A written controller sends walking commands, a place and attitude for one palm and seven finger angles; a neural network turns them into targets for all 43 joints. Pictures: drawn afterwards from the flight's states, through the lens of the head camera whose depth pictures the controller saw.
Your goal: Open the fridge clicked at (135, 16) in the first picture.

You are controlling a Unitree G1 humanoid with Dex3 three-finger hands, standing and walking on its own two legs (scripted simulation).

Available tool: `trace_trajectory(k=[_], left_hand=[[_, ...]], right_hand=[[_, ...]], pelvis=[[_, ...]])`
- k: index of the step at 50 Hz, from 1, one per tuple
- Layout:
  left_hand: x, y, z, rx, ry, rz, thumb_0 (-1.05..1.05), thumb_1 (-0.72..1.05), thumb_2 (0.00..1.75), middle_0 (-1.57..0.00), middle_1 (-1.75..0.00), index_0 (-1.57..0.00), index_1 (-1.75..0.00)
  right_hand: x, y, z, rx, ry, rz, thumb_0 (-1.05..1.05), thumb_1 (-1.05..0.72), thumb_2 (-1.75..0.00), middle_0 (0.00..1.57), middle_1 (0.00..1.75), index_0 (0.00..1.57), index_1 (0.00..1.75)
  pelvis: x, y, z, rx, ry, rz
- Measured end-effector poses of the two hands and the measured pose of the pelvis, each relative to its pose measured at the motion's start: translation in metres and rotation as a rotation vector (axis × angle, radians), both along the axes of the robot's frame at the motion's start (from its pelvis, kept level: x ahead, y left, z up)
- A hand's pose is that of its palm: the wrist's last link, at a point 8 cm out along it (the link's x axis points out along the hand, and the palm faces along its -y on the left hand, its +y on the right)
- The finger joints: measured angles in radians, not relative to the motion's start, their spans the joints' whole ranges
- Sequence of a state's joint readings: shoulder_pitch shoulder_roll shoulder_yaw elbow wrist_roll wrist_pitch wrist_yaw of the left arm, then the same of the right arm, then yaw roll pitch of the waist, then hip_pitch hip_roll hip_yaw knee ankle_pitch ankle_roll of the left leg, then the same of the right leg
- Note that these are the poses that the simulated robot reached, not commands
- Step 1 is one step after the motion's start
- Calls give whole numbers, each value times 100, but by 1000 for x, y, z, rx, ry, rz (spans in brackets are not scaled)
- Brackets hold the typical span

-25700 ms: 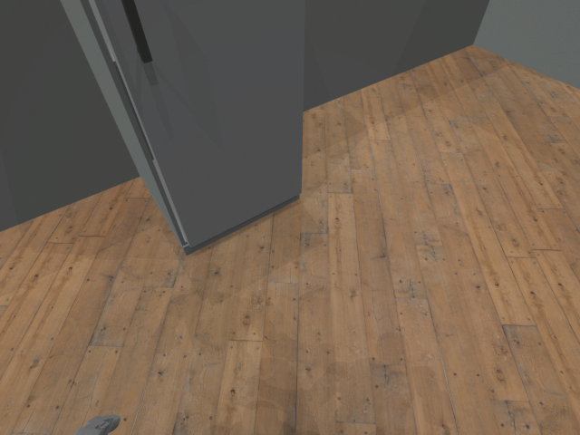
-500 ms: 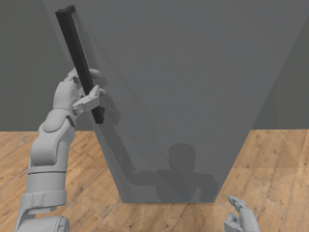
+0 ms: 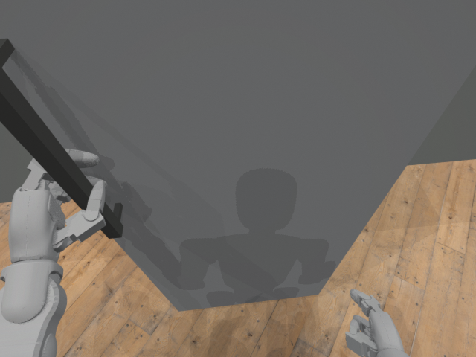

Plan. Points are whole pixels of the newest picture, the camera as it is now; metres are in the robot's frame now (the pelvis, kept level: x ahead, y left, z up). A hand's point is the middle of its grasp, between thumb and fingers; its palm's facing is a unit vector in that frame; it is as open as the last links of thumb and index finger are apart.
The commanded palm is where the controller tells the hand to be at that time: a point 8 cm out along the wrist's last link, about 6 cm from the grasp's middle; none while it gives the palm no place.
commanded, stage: walk backward, drawing the door open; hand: left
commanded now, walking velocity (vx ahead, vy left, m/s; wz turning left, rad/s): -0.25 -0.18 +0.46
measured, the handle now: (73, 165) +0.30 +0.24 +0.20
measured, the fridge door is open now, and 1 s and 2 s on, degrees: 1 9 51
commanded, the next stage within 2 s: none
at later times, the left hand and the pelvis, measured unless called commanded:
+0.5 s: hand (99, 210) +0.27 +0.21 +0.15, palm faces +0.41 -0.88 -0.25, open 6.6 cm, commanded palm +0.21 +0.25 +0.15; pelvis +0.01 -0.01 -0.05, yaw +14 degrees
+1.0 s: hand (100, 257) +0.20 +0.18 +0.15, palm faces +0.48 -0.85 -0.20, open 6.4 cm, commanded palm +0.15 +0.22 +0.15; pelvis -0.06 -0.07 -0.04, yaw +18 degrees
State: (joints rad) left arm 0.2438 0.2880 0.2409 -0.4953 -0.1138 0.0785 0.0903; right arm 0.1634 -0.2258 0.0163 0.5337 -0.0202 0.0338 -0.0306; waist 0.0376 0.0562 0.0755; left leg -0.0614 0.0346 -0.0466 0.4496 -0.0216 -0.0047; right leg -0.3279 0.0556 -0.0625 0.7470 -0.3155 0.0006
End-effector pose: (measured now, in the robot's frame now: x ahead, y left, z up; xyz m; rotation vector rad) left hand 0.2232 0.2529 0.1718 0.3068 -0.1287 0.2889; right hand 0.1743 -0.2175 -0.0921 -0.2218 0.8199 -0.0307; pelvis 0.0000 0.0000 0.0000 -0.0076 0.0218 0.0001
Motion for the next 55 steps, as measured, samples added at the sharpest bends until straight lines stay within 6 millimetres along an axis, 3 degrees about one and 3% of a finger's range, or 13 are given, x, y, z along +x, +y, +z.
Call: trace_trajectory(k=[2, 6, 11, 24, 33, 39, 46, 50, 55], left_hand=[[-1, -1, 1, 34, 9, 33, -5, 62, 81, -42, -139, -30, -138], [-4, -2, -2, 132, -61, 79, -10, 59, 78, -44, -140, -26, -139], [-2, -4, -9, 161, -153, 121, -12, 61, 79, -45, -140, -21, -135], [4, -2, -16, 70, -266, 41, -9, 63, 82, -46, -142, -24, -133], [-2, -9, -13, 50, -197, 115, -6, 67, 81, -46, -141, -22, -133], [-12, -16, -12, 47, -186, 159, -6, 69, 81, -45, -141, -20, -134], [-41, -24, -15, 34, -232, 143, -5, 66, 81, -45, -141, -25, -135], [-63, -33, -16, 25, -249, 141, -5, 65, 79, -45, -141, -27, -134], [-95, -50, -15, 36, -236, 181, -5, 65, 75, -43, -141, -26, -132]], right_hand=[[5, -2, -6, 26, -1, -9, 1, -91, -90, 20, 30, 20, 30], [28, -3, -37, 15, -49, 24, 1, -91, -90, 20, 30, 20, 30], [48, 3, -60, 15, -40, 71, 1, -91, -90, 20, 30, 20, 30], [44, 26, -54, -35, -40, 135, 1, -91, -90, 20, 30, 20, 30], [36, 47, -52, 95, -9, 262, 1, -91, -90, 20, 30, 20, 30], [41, 22, -45, 80, -35, 243, 1, -90, -90, 21, 30, 20, 30], [34, -23, -31, -71, -82, 208, 1, -91, -90, 20, 30, 20, 30], [15, -37, -26, -92, -68, 186, 1, -91, -90, 20, 29, 20, 30], [-12, -37, -32, -16, -68, 230, 1, -91, -90, 20, 29, 19, 30]], pelvis=[[7, -5, -2, 21, -32, 14], [22, -15, -31, 74, -56, 122], [17, -20, -49, 44, -48, 163], [8, -12, -57, 21, -31, 240], [-5, -39, -42, 1, -20, 291], [-19, -62, -40, 12, 0, 292], [-39, -68, -44, 11, 13, 320], [-56, -74, -43, 23, -8, 320], [-74, -93, -42, 24, -25, 334]])
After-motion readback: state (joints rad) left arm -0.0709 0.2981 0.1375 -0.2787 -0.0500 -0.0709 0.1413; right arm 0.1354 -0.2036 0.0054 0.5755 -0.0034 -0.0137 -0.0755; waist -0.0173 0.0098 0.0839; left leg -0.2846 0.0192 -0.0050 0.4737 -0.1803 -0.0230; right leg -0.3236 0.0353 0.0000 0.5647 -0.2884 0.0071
